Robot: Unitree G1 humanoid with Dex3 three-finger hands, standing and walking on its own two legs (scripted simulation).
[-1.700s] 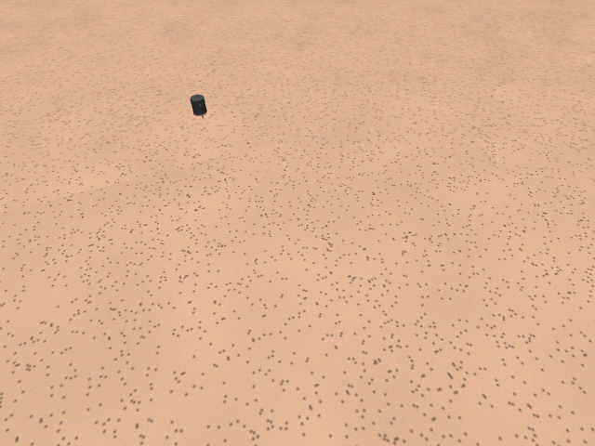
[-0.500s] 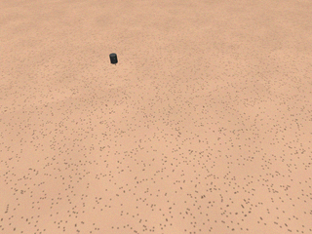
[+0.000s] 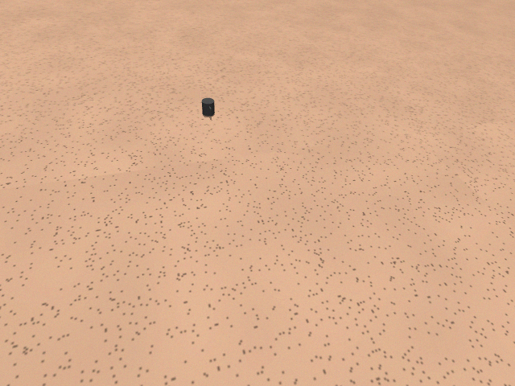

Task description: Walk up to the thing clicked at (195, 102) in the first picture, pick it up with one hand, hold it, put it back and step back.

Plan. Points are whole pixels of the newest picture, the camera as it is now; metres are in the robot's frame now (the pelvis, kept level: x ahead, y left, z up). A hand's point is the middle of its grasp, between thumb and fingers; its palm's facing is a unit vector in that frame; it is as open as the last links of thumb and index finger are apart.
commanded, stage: walk up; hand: left
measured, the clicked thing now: (208, 108) +2.11 +0.33 -0.72
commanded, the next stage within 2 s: none
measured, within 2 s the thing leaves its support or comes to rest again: neither
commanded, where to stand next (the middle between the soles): +1.78 +0.07 m, yaw +5 degrees
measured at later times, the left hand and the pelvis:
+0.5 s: hand (153, 256) +0.43 +0.24 -0.12, palm faces +0.08 -0.94 -0.34, open 7.3 cm; pelvis +0.34 -0.02 +0.00, yaw +5 degrees
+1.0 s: hand (155, 180) +0.70 +0.30 -0.15, palm faces +0.03 -0.95 -0.31, open 7.4 cm; pelvis +0.66 +0.03 +0.00, yaw +5 degrees
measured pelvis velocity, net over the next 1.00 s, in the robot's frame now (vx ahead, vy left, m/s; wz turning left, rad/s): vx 0.66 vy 0.03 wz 0.08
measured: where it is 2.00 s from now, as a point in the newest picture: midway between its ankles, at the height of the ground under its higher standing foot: (250, 210)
